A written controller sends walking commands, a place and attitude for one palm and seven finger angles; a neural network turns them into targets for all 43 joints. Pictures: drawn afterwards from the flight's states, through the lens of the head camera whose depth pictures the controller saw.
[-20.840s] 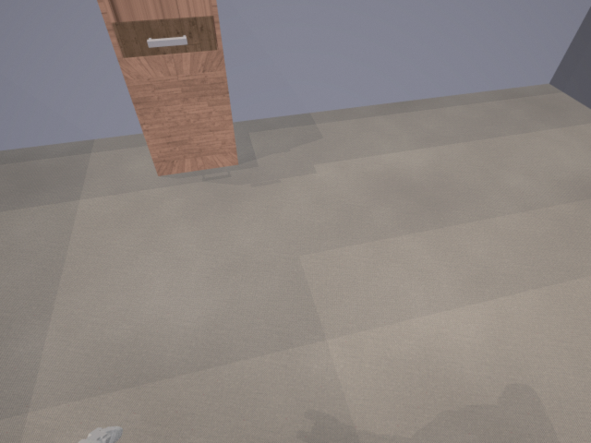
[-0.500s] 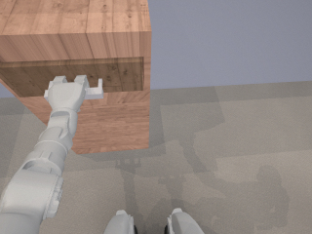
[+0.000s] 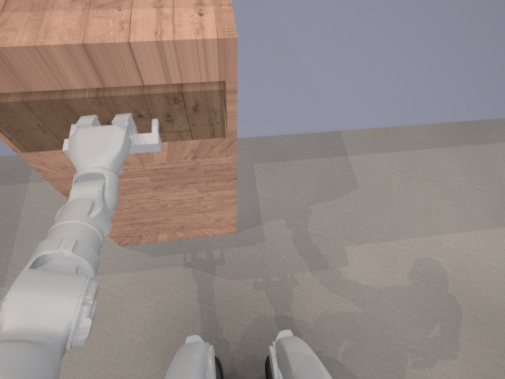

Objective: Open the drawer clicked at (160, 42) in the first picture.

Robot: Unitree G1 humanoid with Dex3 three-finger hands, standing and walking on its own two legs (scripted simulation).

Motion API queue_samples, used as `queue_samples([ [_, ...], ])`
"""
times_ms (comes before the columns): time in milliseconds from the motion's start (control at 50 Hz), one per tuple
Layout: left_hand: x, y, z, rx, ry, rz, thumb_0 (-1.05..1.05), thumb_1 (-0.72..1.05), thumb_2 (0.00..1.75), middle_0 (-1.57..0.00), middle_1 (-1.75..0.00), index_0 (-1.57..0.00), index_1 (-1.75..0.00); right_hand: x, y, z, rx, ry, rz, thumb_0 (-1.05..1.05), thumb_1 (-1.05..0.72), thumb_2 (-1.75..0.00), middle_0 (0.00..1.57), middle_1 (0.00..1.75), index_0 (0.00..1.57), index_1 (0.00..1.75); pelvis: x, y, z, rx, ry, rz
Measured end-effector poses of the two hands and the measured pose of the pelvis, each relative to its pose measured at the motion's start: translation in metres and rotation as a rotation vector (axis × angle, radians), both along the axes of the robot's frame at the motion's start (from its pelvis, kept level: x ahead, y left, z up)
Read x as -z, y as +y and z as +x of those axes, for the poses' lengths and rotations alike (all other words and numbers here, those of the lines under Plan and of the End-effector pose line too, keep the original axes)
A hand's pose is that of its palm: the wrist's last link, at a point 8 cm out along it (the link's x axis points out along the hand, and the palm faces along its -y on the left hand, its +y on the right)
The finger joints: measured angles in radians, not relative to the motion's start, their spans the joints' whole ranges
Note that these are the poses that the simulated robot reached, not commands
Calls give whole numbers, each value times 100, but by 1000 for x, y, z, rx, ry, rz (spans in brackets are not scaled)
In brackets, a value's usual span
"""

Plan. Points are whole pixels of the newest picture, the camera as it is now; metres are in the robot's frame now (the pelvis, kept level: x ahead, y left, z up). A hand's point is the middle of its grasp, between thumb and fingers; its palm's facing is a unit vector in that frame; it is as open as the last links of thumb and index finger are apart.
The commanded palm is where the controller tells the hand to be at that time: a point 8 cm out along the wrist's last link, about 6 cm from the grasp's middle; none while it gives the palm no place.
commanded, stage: pull the drawer open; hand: left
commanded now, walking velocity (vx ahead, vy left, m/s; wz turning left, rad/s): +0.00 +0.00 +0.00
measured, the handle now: (114, 135) +0.53 +0.20 +0.01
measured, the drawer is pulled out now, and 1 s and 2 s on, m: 0.01 0.06 0.24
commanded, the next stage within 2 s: none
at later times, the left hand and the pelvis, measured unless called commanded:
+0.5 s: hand (113, 176) +0.46 +0.21 -0.02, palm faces -0.01 -0.05 -1.00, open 5.5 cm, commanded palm +0.45 +0.21 +0.03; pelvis +0.06 +0.01 +0.02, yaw +1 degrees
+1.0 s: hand (112, 192) +0.43 +0.20 -0.01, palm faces -0.04 -0.06 -1.00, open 5.7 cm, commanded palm +0.38 +0.20 +0.03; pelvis +0.03 -0.01 +0.02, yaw -1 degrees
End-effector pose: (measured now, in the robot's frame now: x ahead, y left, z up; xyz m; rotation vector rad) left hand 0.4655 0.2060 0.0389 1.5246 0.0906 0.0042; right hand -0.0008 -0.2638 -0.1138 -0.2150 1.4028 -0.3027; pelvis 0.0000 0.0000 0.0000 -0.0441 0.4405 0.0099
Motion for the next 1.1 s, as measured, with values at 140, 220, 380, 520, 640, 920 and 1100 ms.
queue_samples([
  [140,0,1,-6,9,-6,-18,1,73,78,-30,-135,-42,-135,-5,5,27,0,-27,18,0,-91,-90,20,30,21,30,-8,4,17,14,-9,2],
  [220,1,1,-10,11,-16,-21,1,74,78,-29,-135,-42,-135,-7,8,48,-9,-37,32,1,-91,-90,20,30,21,30,-13,6,29,15,-16,4],
  [380,1,0,-26,5,-21,-25,1,74,78,-27,-135,-41,-135,-18,12,101,-28,-106,52,1,-91,-90,20,30,21,30,-25,7,54,22,-39,6],
  [520,3,0,-23,6,-40,5,0,72,83,-32,-135,-41,-135,-15,9,136,-122,-122,23,0,-90,-90,20,30,21,30,-21,4,56,-23,-36,6],
  [640,1,-1,-21,-15,-13,26,0,71,84,-34,-135,-40,-135,-9,6,137,-124,-146,30,0,-91,-90,20,30,21,30,-17,0,45,-30,-39,9],
  [920,-2,-2,-41,-7,9,-17,2,71,75,-28,-135,-40,-135,-11,-4,59,-5,-67,41,1,-91,-90,20,30,21,30,-20,-7,31,17,-64,20],
  [1100,0,-4,-73,-7,-32,-15,2,72,77,-27,-135,-38,-135,-16,-4,70,-2,-92,48,1,-91,-90,20,30,21,30,-25,-4,38,26,-85,23],
])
